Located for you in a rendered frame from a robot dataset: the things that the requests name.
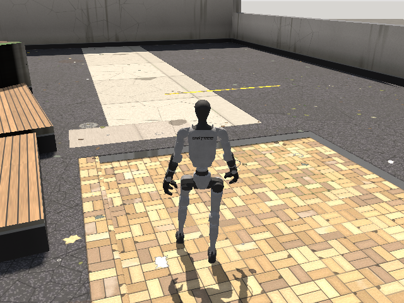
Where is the right robot upper arm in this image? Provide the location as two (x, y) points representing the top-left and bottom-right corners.
(215, 127), (233, 162)

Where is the robot right hand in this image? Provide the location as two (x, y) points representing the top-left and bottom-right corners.
(224, 172), (239, 184)

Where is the left robot upper arm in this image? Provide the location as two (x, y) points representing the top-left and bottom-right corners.
(172, 127), (189, 163)

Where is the robot left forearm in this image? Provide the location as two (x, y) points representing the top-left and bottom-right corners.
(164, 153), (178, 182)

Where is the robot left hand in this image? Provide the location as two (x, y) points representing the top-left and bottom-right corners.
(163, 179), (177, 195)

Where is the robot right thigh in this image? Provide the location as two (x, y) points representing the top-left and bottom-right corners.
(208, 177), (224, 225)

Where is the humanoid robot head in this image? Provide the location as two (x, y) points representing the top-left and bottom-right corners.
(192, 100), (213, 130)

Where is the robot right forearm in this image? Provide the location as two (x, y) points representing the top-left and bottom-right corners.
(227, 152), (237, 174)

